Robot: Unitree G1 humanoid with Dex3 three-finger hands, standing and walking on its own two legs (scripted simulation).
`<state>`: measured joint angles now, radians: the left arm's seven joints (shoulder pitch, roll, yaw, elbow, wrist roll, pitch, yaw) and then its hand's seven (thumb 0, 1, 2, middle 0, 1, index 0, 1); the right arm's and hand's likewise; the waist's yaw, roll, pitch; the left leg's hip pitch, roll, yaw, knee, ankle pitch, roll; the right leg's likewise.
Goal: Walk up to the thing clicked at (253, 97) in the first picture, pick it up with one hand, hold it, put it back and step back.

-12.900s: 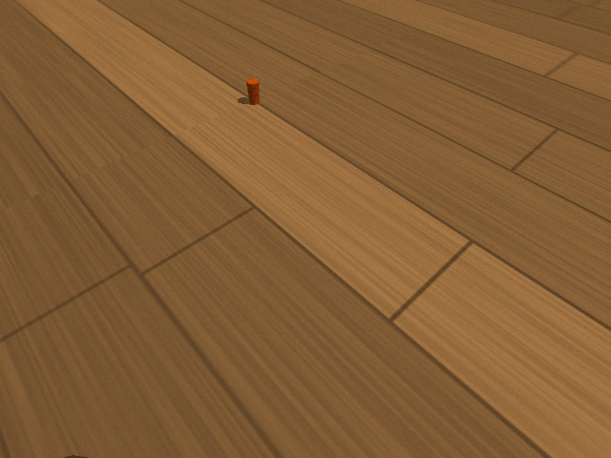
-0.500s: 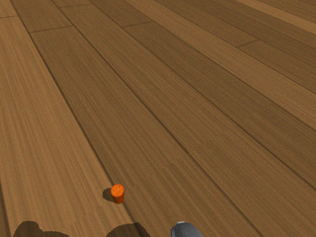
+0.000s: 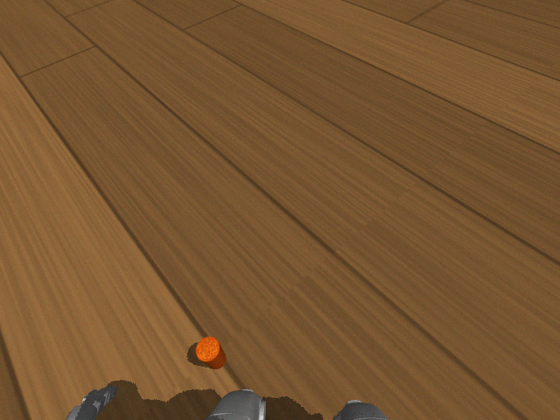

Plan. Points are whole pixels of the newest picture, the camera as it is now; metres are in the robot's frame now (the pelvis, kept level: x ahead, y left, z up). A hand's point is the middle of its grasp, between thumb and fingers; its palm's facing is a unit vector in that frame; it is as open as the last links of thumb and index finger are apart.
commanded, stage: walk up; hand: left
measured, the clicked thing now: (212, 354) +0.39 +0.28 -0.68
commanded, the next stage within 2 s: none
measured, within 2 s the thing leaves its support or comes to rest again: neither
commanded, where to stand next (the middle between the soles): +0.03 +0.03 m, yaw -1 degrees
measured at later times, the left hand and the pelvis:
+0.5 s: hand out of the picture +0.01 +0.34 -0.17, palm faces -0.04 -0.95 -0.32, open 7.4 cm; pelvis -0.07 +0.07 +0.01, yaw +0 degrees
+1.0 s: hand out of the picture +0.02 +0.27 -0.09, palm faces -0.03 -0.89 -0.46, open 7.4 cm; pelvis -0.04 +0.00 +0.02, yaw -3 degrees
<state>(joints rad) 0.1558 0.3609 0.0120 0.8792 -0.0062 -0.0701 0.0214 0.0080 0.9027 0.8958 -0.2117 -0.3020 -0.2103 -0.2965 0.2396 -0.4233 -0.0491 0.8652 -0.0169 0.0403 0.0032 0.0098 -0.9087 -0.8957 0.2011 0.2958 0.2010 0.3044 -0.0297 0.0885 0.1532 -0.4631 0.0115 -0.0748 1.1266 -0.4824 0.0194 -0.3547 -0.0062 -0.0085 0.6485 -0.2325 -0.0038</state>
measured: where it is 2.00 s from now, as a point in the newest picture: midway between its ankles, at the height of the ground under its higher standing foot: outside the picture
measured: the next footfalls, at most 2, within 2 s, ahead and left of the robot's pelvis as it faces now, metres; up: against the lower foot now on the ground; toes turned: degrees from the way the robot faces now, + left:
left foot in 0.24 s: +0.00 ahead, +0.18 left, +0.00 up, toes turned +0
right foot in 0.84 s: +0.03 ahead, -0.08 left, +0.00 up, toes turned +0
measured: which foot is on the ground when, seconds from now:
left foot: up 0.00-0.22, down 0.24-0.86, up 0.88-1.00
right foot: down 0.00-0.28, up 0.30-0.82, down 0.84-1.00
